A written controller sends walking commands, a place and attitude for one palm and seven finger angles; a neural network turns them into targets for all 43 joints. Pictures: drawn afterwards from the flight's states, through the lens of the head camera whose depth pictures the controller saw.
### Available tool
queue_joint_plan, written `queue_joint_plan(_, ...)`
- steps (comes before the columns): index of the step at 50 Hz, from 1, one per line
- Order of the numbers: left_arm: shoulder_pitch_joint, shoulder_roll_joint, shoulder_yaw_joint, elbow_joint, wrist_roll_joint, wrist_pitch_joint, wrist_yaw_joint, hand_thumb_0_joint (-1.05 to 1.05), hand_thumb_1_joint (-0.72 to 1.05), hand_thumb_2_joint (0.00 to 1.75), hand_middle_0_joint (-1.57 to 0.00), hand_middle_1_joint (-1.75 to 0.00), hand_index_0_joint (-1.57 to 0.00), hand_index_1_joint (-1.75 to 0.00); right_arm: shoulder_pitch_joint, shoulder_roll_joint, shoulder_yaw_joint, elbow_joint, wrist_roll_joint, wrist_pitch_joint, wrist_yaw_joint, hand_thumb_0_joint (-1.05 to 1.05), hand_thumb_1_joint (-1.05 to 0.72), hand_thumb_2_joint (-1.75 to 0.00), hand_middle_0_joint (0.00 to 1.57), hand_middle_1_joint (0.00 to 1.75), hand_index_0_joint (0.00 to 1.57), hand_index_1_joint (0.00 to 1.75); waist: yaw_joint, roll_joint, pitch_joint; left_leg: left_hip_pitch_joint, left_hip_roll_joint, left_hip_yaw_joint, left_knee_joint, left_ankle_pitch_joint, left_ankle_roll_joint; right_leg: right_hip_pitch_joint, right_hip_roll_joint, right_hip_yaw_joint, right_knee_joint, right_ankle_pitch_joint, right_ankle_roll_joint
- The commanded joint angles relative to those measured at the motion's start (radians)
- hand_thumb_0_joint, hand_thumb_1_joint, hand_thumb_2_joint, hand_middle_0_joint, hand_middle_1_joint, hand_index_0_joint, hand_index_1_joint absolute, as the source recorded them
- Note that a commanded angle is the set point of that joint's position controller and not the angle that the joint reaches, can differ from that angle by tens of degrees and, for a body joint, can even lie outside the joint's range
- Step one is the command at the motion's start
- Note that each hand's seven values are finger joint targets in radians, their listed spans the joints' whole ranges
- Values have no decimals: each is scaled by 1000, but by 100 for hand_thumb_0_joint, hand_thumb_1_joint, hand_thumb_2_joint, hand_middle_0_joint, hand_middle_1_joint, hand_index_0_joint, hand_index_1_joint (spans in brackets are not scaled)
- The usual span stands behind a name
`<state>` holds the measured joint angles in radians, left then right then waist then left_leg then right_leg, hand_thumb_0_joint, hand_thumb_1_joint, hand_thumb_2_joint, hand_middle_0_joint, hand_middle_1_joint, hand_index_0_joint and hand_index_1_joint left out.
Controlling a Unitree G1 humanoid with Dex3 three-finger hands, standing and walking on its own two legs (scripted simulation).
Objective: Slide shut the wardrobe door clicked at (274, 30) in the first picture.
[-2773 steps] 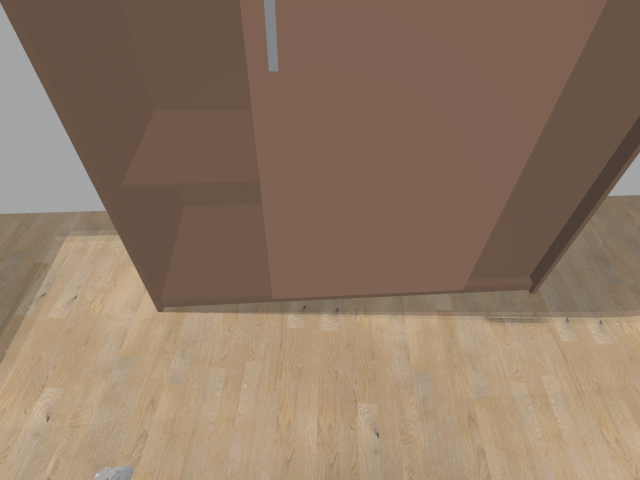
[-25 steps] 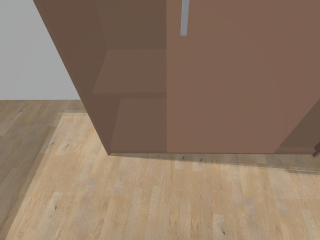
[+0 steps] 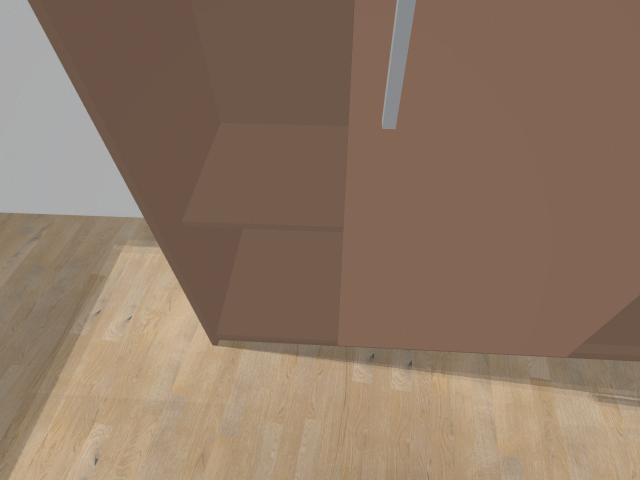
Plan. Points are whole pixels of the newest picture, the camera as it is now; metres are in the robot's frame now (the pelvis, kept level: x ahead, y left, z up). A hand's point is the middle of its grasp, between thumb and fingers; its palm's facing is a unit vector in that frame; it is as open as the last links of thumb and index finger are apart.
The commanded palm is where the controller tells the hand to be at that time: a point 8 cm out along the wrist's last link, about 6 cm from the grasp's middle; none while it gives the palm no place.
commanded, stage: take the last steps up to it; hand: right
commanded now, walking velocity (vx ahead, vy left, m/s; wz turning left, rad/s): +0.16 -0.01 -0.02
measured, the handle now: (400, 28) +0.58 -0.05 +0.27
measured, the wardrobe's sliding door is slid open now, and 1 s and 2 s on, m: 0.41 0.41 0.41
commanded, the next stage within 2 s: come to a stop and stand still in 0.04 s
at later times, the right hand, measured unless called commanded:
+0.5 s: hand (463, 475) +0.18 -0.18 -0.17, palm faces +0.01 +0.98 -0.21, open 7.4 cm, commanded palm none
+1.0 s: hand out of the picture +0.11 -0.20 -0.17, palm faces -0.02 +0.97 -0.26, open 7.4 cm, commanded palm none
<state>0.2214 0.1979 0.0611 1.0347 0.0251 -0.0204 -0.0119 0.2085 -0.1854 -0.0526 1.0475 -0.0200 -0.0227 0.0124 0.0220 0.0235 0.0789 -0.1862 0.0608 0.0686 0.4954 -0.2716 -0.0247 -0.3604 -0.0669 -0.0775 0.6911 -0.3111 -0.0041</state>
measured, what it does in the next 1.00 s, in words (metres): steps on the spot: right foot, then left foot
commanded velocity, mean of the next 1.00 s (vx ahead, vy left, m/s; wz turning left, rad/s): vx -0.07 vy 0.01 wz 0.00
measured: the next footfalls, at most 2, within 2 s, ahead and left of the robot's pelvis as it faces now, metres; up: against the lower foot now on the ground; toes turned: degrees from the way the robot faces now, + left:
right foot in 0.04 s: +0.12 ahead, -0.12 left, +0.00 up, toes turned -3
left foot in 0.30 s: +0.15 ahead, +0.13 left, +0.00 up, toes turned +1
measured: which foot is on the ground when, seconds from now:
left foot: down 0.00-0.04, up 0.06-0.28, down 0.30-0.60, up 0.62-0.88, down 0.90-1.00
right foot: up 0.00-0.02, down 0.04-1.00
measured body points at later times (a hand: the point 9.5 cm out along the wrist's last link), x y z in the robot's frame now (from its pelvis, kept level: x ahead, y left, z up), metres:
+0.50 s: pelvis +0.09 +0.00 +0.00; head +0.14 +0.01 +0.45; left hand +0.12 +0.24 -0.16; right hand +0.18 -0.23 -0.15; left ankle +0.11 +0.13 -0.74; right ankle +0.07 -0.12 -0.72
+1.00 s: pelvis +0.06 +0.00 +0.00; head +0.10 +0.01 +0.45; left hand +0.11 +0.24 -0.16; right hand +0.11 -0.25 -0.15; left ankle +0.01 +0.13 -0.74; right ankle +0.08 -0.12 -0.74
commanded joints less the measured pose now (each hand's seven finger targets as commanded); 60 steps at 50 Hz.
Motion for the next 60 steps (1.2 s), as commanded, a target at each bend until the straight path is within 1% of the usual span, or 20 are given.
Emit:
queue_joint_plan(1, 190, 140, 18, 13, 4, -30, 17, 0, 90, 90, -20, -30, -20, -30, 0, -100, -20, -55, 9, -4, 1, 0, -90, -90, 20, 30, 20, 30, 49, -229, -53, -255, 15, -22, 142, -85, 62, 321, -104, 170, -315, 130, -46)
queue_joint_plan(2, 228, 223, 35, 4, 11, -18, 25, 0, 90, 90, -20, -30, -20, -30, -17, -69, -9, -76, 7, 0, 3, 0, -90, -90, 20, 30, 20, 30, 68, -360, -32, -347, -57, 67, 348, -289, 24, 304, -292, 398, -436, 20, -153)
queue_joint_plan(4, 231, 221, 36, -3, 17, -19, 33, 0, 90, 90, -20, -30, -20, -30, -105, -82, -10, -103, 3, -2, -2, 0, -90, -90, 20, 30, 20, 30, 76, -317, 0, -440, -12, -28, 582, -324, 35, 272, -324, 508, -475, 28, -236)
queue_joint_plan(10, 49, 141, 3, -31, 3, -20, 53, 0, 90, 90, -20, -30, -20, -30, -35, -50, 16, -37, 18, 13, -2, 0, -90, -90, 20, 30, 20, 30, -17, -137, -129, -111, 4, -37, 240, -120, 9, 217, -196, 146, -339, 587, -158)
queue_joint_plan(13, -9, 105, -5, -15, -16, 3, 51, 0, 90, 90, -20, -30, -20, -30, 45, -88, 14, 5, 17, 19, -18, 0, -90, -90, 20, 30, 20, 30, -59, -40, -91, 67, -4, -66, -63, 178, 10, 106, -102, 93, -263, 355, -60)
queue_joint_plan(15, 41, 64, -6, 1, -28, 23, 38, 0, 90, 90, -20, -30, -20, -30, -22, -155, 12, -5, 11, 20, -23, 0, -90, -90, 20, 30, 20, 30, -5, 32, -29, -14, 122, -214, -143, 266, 81, 92, 2, 57, -258, 82, -2)
queue_joint_plan(16, 59, 58, -3, 8, -24, 32, 35, 0, 90, 90, -20, -30, -20, -30, -34, -173, 6, -15, 9, 30, -23, 0, -90, -90, 20, 30, 20, 30, 4, -29, -10, -70, 133, -221, -117, 236, 90, 114, 18, 61, -269, 101, -6)
queue_joint_plan(19, 82, 85, 16, 11, -22, 51, 40, 0, 90, 90, -20, -30, -20, -30, -56, -180, -5, -35, 12, 26, -36, 0, -90, -90, 20, 30, 20, 30, 5, 201, -97, 1, 160, -255, -134, 451, 139, 141, 35, 28, -139, 122, 10)
queue_joint_plan(21, 82, 94, 24, -2, -23, 53, 44, 0, 90, 90, -20, -30, -20, -30, -42, -183, -18, -45, 11, 29, -42, 0, -90, -90, 20, 30, 20, 30, -8, 199, -140, 110, 188, -250, -84, 721, 175, 85, 48, 32, -54, 49, 18)
queue_joint_plan(25, 53, 87, 28, -37, -28, 60, 51, 0, 90, 90, -20, -30, -20, -30, -64, -198, -37, -69, 0, 39, -53, 0, -90, -90, 20, 30, 20, 30, -19, 175, -127, 168, 247, -257, -44, 877, 232, 7, 54, 63, -8, -132, 29)
queue_joint_plan(28, 95, 106, 28, -31, -22, 47, 47, 0, 90, 90, -20, -30, -20, -30, -85, -174, -35, -87, 12, 45, -50, 0, -90, -90, 20, 30, 20, 30, 5, 52, -154, 44, 135, -164, 53, 629, 118, 215, -6, 78, -282, 361, 9)
queue_joint_plan(30, 42, 170, 31, -62, -4, 46, 47, 0, 90, 90, -20, -30, -20, -30, -72, -103, -20, -97, 15, 60, -53, 0, -90, -90, 20, 30, 20, 30, -1, -238, -114, -103, -57, -32, 293, -133, 18, 218, -250, 256, -349, 788, -139)
queue_joint_plan(31, 35, 168, 23, -68, -1, 44, 55, 0, 90, 90, -20, -30, -20, -30, -82, -105, -18, -97, 14, 76, -56, 0, -90, -90, 20, 30, 20, 30, 5, -275, -98, -108, -82, -100, 467, -312, 9, 141, -268, 287, -361, 821, -187)
queue_joint_plan(34, 19, 154, 15, -80, 3, 31, 67, 0, 90, 90, -20, -30, -20, -30, -77, -112, -14, -97, 17, 71, -49, 0, -90, -90, 20, 30, 20, 30, -11, -173, -89, -211, -67, -148, 527, -268, 1, 252, -225, 254, -296, 860, -217)
queue_joint_plan(39, 50, 166, 16, -59, 0, 28, 68, 0, 90, 90, -20, -30, -20, -30, -97, -106, 8, -94, 21, 64, -37, 0, -90, -90, 20, 30, 20, 30, 15, -187, -151, -149, -45, -124, 297, -239, -1, 346, -221, 255, -289, 766, -194)
queue_joint_plan(43, 9, 150, 12, -42, -16, 31, 57, 0, 90, 90, -20, -30, -20, -30, 2, -131, 12, -35, 17, 46, -38, 0, -90, -90, 20, 30, 20, 30, -22, -87, -134, 79, -31, -125, -156, 83, 30, 214, -120, 209, -234, 462, -86)
queue_joint_plan(45, -2, 91, -3, -38, -28, 38, 42, 0, 90, 90, -20, -30, -20, -30, -46, -178, 17, -24, 14, 33, -40, 0, -90, -90, 20, 30, 20, 30, 18, 49, -75, -8, 117, -269, -203, 180, 96, 177, -4, 113, -253, 155, 2)
queue_joint_plan(46, -2, 89, -6, -30, -23, 34, 37, 0, 90, 90, -20, -30, -20, -30, -55, -183, 19, -21, 13, 33, -36, 0, -90, -90, 20, 30, 20, 30, 25, -11, -83, -43, 96, -238, -151, 225, 83, 230, 7, 111, -288, 237, 1)
queue_joint_plan(49, -18, 111, -2, 4, -18, 36, 41, 0, 90, 90, -20, -30, -20, -30, -34, -153, 25, 1, 16, 20, -44, 0, -90, -90, 20, 30, 20, 30, 12, 93, -109, -6, 41, -207, -169, 266, 57, 257, -20, 108, -264, 278, -4)
queue_joint_plan(60, 21, 88, -22, 84, -13, 31, 43, 0, 90, 90, -20, -30, -20, -30, 40, -117, 32, 48, 19, 12, -47, 0, -90, -90, 20, 30, 20, 30, 2, -9, -15, -50, 23, -205, -244, 83, 54, 259, -29, 112, -329, 233, 6)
